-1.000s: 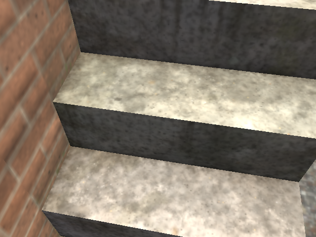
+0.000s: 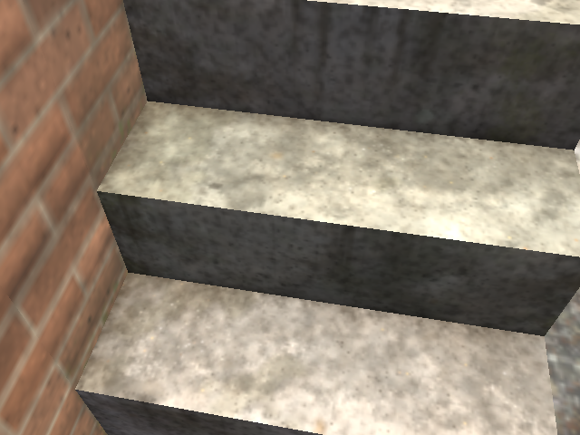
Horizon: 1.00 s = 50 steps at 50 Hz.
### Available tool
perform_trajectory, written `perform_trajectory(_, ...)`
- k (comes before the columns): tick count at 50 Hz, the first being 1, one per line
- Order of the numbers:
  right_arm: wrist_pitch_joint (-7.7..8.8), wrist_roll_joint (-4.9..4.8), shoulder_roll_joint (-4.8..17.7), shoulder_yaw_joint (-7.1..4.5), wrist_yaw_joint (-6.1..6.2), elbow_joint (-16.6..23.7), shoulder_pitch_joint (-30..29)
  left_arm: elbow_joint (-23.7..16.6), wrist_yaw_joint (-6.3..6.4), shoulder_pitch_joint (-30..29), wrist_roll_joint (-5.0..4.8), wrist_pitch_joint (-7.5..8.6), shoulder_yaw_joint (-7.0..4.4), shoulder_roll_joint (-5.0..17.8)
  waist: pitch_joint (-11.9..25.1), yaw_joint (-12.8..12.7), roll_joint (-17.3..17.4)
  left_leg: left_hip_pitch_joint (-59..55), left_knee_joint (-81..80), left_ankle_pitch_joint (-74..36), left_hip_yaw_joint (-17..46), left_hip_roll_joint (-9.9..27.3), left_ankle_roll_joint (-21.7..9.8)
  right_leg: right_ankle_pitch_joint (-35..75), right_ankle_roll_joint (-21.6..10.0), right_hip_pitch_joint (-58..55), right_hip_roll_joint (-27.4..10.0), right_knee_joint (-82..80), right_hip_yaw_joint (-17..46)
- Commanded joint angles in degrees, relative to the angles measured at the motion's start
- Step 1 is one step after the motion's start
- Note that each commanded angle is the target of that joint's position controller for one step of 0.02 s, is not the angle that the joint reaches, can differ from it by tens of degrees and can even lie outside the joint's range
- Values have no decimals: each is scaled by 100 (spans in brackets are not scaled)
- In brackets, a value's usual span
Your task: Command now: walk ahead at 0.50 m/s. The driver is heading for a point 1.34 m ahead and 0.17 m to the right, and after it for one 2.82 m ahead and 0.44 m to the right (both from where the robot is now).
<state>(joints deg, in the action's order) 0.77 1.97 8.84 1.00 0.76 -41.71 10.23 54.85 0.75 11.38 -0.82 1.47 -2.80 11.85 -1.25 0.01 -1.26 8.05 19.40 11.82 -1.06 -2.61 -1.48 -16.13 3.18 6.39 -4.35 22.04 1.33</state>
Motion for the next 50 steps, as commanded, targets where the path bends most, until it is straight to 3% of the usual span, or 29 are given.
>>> perform_trajectory(1, 127, -5, 358, -88, -34, 332, -58, -220, 29, 141, 0, 16, -165, 625, 135, -23, 136, -1, -260, -971, 537, 549, -40, 1259, -219, 14, -281, -254, 319)
perform_trajectory(4, 132, 5, 359, -84, -24, 336, -68, -211, 20, 152, -5, 26, -180, 605, 184, -24, 76, -69, -228, -1161, 549, 563, -41, 1369, -202, 23, -277, -235, 310)
perform_trajectory(5, 75, 78, 534, -106, 101, 410, -214, -299, 42, -73, 26, 88, -113, 577, 224, 1, 15, -204, -176, -1640, 606, 632, -127, 1534, -174, 175, -238, -112, 165)
perform_trajectory(6, 32, 109, 537, -101, 164, 425, -214, -267, 34, 16, 19, 136, -94, 522, 408, -30, 39, -370, -115, -1903, 606, 651, -141, 1668, -134, 169, -262, -89, 177)
perform_trajectory(9, -27, 78, 492, -82, 206, 412, -73, -199, 12, 81, -12, 174, -68, 582, 533, 22, 29, -529, -84, -2026, 591, 655, -140, 1707, -86, 194, -267, -47, 163)
perform_trajectory(13, -48, 62, 460, -73, 189, 425, -126, -206, 25, 47, 5, 162, -38, 608, 385, -1, 98, -374, -168, -1657, 603, 638, -157, 1453, -103, 235, -268, -86, 161)
perform_trajectory(15, 35, -20, 296, -68, 15, 336, 28, -140, -1, 183, -26, 77, -122, 689, 168, 20, 135, -101, -275, -1017, 542, 547, -49, 1218, -169, 106, -291, -217, 299)
perform_trajectory(19, 117, 2, 337, -87, -40, 311, -22, -184, 30, 148, 5, 17, -157, 633, 122, -13, 130, 9, -258, -1036, 543, 542, -36, 1329, -213, 25, -288, -259, 321)
perform_trajectory(21, 134, -1, 357, -92, -37, 301, -9, -180, 31, 161, -7, 17, -174, 628, 193, -17, 113, -49, -224, -1156, 545, 551, -33, 1421, -207, -7, -286, -241, 313)
perform_trajectory(22, 77, 77, 520, -102, 87, 388, -197, -276, 53, -71, 31, 76, -105, 598, 208, -2, 35, -177, -190, -1637, 609, 626, -113, 1579, -177, 159, -252, -140, 180)
perform_trajectory(23, 34, 110, 525, -97, 152, 407, -204, -246, 44, 7, 24, 126, -87, 542, 388, -31, 53, -338, -133, -1893, 610, 647, -122, 1704, -138, 149, -276, -129, 193)
perform_trajectory(28, -38, 62, 479, -74, 197, 401, -86, -183, 15, 47, -5, 164, -53, 611, 464, 12, 63, -454, -146, -1833, 604, 648, -129, 1597, -89, 189, -278, -104, 166)
perform_trajectory(30, 39, -23, 305, -66, 20, 315, 40, -119, -8, 191, -30, 77, -132, 676, 220, 18, 122, -156, -275, -1092, 551, 556, -37, 1257, -151, 80, -289, -234, 293)
perform_trajectory(35, 124, 3, 345, -90, -39, 283, 3, -157, 33, 172, -1, 13, -175, 630, 169, -15, 125, -42, -256, -1113, 550, 548, -29, 1380, -199, 0, -286, -265, 312)
perform_trajectory(36, 77, 66, 514, -108, 84, 358, -158, -251, 62, -58, 31, 69, -109, 606, 200, -1, 61, -164, -205, -1556, 609, 615, -115, 1540, -174, 150, -249, -159, 172)
perform_trajectory(37, 34, 107, 506, -94, 147, 389, -202, -227, 52, 15, 27, 119, -88, 546, 361, -36, 66, -321, -163, -1828, 617, 644, -119, 1669, -134, 154, -279, -154, 199)
perform_trajectory(41, -31, 71, 469, -71, 200, 384, -74, -161, 15, 63, -7, 165, -58, 597, 470, 13, 50, -476, -143, -1942, 607, 655, -111, 1693, -79, 181, -287, -128, 187)
perform_trajectory(44, -44, 94, 422, -54, 181, 368, -82, -126, 17, 74, 20, 153, -38, 606, 353, -9, 77, -376, -210, -1945, 602, 656, -87, 1759, -70, 181, -336, -230, 234)
perform_trajectory(46, 51, 9, 370, -88, -19, 179, 301, 24, -21, 321, -34, 46, -157, 768, 250, 38, 127, -287, -231, -1887, 523, 606, 36, 1883, -84, -10, -352, -228, 314)
perform_trajectory(50, 89, 24, 416, -135, -102, 88, 303, 69, 3, 301, 1, -76, -227, 715, 239, -14, 151, -237, -193, -1951, 526, 628, 44, 1798, -66, -47, -357, -228, 309)
